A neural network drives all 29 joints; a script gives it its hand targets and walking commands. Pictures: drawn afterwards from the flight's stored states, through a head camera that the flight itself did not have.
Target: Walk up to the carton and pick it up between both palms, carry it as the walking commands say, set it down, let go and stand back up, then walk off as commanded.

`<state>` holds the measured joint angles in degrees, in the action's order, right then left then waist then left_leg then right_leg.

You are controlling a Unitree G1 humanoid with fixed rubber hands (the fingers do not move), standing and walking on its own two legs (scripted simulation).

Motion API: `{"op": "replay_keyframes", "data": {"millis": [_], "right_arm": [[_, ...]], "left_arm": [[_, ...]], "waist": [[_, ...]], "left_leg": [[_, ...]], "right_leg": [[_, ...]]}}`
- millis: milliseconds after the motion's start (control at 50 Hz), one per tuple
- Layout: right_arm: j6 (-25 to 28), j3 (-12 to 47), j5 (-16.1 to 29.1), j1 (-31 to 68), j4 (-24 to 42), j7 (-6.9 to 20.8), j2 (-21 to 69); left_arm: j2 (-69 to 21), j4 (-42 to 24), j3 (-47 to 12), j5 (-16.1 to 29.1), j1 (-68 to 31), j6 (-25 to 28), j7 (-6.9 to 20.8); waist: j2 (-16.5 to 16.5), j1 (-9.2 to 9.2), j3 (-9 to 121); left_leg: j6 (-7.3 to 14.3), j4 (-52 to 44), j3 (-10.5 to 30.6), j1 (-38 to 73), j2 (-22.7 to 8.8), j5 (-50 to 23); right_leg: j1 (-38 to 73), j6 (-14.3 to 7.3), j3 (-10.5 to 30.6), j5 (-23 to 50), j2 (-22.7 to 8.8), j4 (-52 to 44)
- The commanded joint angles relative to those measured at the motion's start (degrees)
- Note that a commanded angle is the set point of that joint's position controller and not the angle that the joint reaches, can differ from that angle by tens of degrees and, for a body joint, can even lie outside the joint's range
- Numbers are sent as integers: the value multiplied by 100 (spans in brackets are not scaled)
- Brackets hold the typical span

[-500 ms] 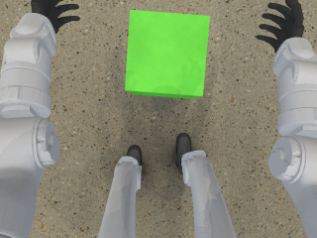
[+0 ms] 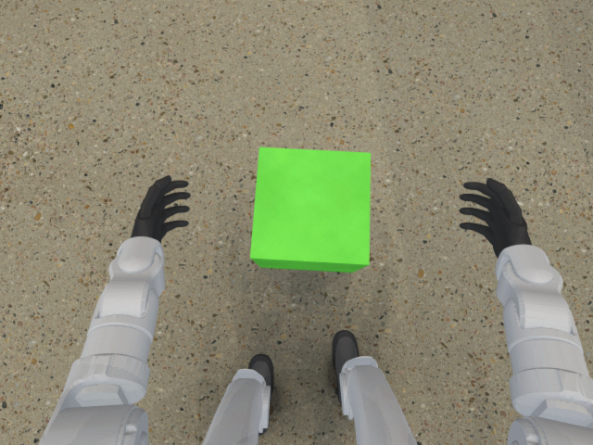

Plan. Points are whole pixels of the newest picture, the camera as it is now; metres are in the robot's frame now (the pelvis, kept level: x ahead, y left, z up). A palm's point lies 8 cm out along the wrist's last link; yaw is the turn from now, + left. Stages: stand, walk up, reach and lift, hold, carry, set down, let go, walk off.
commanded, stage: let go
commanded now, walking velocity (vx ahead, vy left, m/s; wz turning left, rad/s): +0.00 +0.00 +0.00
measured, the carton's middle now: (310, 216) +0.51 -0.04 -0.59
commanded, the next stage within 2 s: stand in 0.90 s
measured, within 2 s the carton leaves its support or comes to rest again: neither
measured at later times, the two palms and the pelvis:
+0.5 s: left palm (97, 392) +0.21 +0.21 -0.01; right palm (568, 415) +0.18 -0.26 -0.01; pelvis +0.03 -0.01 +0.06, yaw +0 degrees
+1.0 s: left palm (78, 391) +0.21 +0.23 -0.02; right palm (548, 376) +0.21 -0.25 -0.02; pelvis +0.06 +0.00 +0.06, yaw +0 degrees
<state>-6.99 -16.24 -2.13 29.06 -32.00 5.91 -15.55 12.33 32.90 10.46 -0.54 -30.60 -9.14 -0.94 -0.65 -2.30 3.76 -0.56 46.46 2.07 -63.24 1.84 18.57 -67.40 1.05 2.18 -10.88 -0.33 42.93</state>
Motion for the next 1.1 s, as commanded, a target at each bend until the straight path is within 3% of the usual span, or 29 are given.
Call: {"op": "replay_keyframes", "data": {"millis": [0, 60, 120, 260, 360, 400, 520, 600, 680, 760, 820, 880, 900, 920, 980, 1080], "right_arm": [[168, 505, 119, -1237, -282, 130, -305], [324, 739, 187, -1618, -161, 88, -109], [527, 744, 171, -1990, 269, -43, -183], [666, 900, 98, -2989, 1428, -199, -308], [673, 960, 66, -4071, 1756, -224, -186], [606, 999, 106, -4230, 1640, -194, -137], [196, 1344, 204, -3840, 1663, -35, -110], [-35, 1266, 102, -3818, 1572, -53, -153], [-112, 1116, 33, -3950, 1500, -123, -186], [-84, 1016, -36, -4236, 1429, -231, -274], [-94, 1004, -109, -4460, 1404, -351, -295], [-118, 1039, -47, -4438, 1373, -478, -302], [91, 1024, 23, -4039, 573, -614, -931], [217, 1005, 31, -4100, 550, -649, -894], [444, 1034, -3, -4094, 327, -655, -930], [635, 1104, -17, -3927, 38, -623, -1010]], "left_arm": [[427, -48, -44, -202, 934, 318, 132], [328, 81, -160, -216, 1412, 462, 217], [304, -148, -274, -165, 1714, 650, 275], [370, -926, -452, 14, 2711, 946, 351], [441, -1335, -490, -127, 3752, 1010, 384], [423, -1314, -559, -140, 3868, 934, 417], [330, -1129, -598, -148, 3956, 379, 526], [362, -1279, -568, -182, 3859, 209, 536], [425, -1470, -599, -162, 3867, 180, 535], [467, -1491, -698, -28, 4164, 244, 501], [483, -1452, -864, 166, 4414, 393, 418], [513, -1492, -957, 313, 4486, 532, 298], [1260, -545, -499, -107, 4231, 575, 108], [1393, -456, -512, -204, 4218, 597, 50], [1223, -331, -548, -254, 4119, 706, 27], [1216, 60, -579, -213, 3981, 823, 92]], "waist": [[-55, 181, 3234], [-65, 223, 1992], [-71, 94, 1261], [118, -76, 876], [307, 2, 825], [269, 52, 374], [-18, 342, -1003], [-145, 318, -1175], [29, 149, -1020], [214, -1, -521], [229, 20, 28], [43, 94, 468], [107, 444, 421], [35, 280, 420], [-153, 249, 184], [-146, 304, -84]], "left_leg": [[-214, -1039, -285, 1975, 89, -1542], [-151, -1509, -261, 2142, 10, -555], [-112, -1805, -219, 2452, -67, 4], [15, -2241, -163, 3519, -73, -112], [80, -2543, -134, 4261, 15, -615], [107, -2707, -147, 4319, 41, -594], [4, -2920, -257, 4458, 24, 254], [-73, -2839, -322, 4647, 69, 75], [-48, -2777, -284, 4832, 135, -512], [-18, -2617, -148, 5096, 165, -1579], [-29, -2357, -108, 5264, 127, -2496], [-97, -2108, -84, 5378, 58, -3200], [-218, -2001, -20, 5180, -352, -2585], [-185, -2068, 85, 5348, -363, -2179], [-115, -2197, 250, 5221, -453, -1729], [-55, -2225, 397, 4953, -519, -1950]], "right_leg": [[4410, -32, -127, 1757, 181, -255], [4457, -16, -110, 702, 131, -779], [4836, -23, -100, 80, 120, -1163], [6142, 6, -166, 212, 201, -1505], [6964, 61, -186, 656, 285, -1744], [7036, 68, -192, 606, 296, -1882], [6915, 27, -203, -443, 192, -2216], [7061, 20, -205, -286, 199, -2241], [7153, 56, -191, 406, 263, -2172], [7278, 68, -190, 1694, 332, -1927], [7262, 110, -199, 2617, 361, -1617], [7131, 137, -139, 2985, 418, -1370], [6524, 87, -225, 2162, -176, -1509], [6373, 18, -119, 1671, -206, -1593], [6131, -76, -44, 893, -253, -1607], [6034, -94, -4, 958, -252, -1578]]}}
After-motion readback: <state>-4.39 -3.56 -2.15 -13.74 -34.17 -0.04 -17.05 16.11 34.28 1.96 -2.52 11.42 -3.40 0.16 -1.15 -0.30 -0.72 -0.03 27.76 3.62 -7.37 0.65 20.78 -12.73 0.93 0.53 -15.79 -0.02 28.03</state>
